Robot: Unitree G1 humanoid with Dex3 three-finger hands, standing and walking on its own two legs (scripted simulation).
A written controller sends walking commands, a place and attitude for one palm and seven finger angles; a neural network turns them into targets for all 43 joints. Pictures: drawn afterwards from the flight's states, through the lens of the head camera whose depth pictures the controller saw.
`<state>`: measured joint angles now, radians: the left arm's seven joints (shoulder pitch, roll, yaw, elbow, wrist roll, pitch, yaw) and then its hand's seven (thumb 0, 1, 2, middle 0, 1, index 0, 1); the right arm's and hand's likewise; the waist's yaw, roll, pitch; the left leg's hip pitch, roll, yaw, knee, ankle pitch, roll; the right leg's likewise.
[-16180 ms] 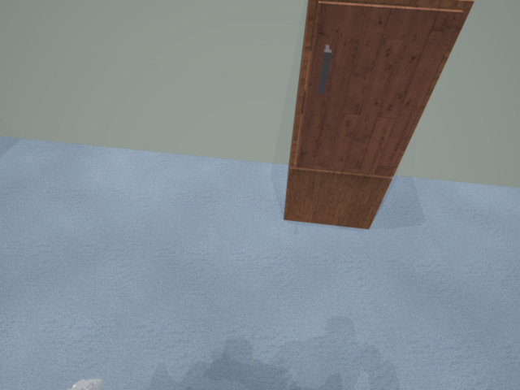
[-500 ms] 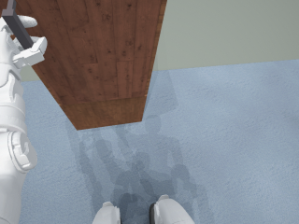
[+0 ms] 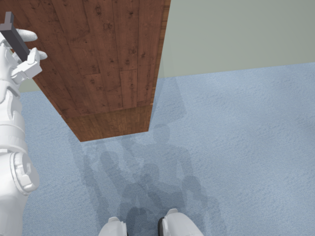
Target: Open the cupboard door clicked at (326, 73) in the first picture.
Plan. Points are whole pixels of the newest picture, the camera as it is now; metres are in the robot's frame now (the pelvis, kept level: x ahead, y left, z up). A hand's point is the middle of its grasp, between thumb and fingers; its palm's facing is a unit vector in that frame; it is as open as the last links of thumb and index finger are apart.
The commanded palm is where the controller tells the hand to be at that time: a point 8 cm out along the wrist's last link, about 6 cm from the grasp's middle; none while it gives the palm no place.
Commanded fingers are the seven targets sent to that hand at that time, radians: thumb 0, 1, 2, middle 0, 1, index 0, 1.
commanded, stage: pull the door open along its arc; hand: left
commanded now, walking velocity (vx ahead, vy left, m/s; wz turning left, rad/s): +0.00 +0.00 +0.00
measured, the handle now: (23, 44) +0.56 +0.27 +0.09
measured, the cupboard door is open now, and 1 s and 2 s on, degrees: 2 51 54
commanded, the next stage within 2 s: open thumb and fingers to let go in 0.74 s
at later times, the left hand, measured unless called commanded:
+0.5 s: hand (71, 113) +0.38 +0.15 +0.09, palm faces +0.49 -0.87 +0.05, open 5.8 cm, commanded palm +0.31 +0.18 +0.08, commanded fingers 0.00 0.90 0.90 -0.40 -1.35 -0.40 -1.35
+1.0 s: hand (126, 142) +0.31 +0.04 +0.09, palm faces +0.48 -0.88 -0.04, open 6.1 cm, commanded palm +0.26 +0.09 +0.08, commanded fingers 0.00 0.27 0.63 -0.35 -1.28 -0.35 -1.28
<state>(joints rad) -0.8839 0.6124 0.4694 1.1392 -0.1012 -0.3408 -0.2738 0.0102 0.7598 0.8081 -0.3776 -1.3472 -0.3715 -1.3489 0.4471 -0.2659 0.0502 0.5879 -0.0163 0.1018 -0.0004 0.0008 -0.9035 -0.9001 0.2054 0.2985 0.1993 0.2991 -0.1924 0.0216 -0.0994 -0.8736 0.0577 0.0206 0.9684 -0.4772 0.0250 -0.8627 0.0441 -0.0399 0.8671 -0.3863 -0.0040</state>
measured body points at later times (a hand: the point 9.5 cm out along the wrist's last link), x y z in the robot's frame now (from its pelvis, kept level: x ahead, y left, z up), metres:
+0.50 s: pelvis +0.00 -0.01 +0.01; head +0.05 +0.00 +0.46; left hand +0.35 +0.19 +0.09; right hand +0.15 -0.23 -0.09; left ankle -0.02 +0.10 -0.68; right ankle +0.01 -0.12 -0.68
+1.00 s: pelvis -0.01 -0.05 +0.02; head +0.01 -0.07 +0.47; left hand +0.28 +0.09 +0.09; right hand +0.19 -0.25 -0.09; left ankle -0.02 +0.10 -0.68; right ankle +0.01 -0.12 -0.68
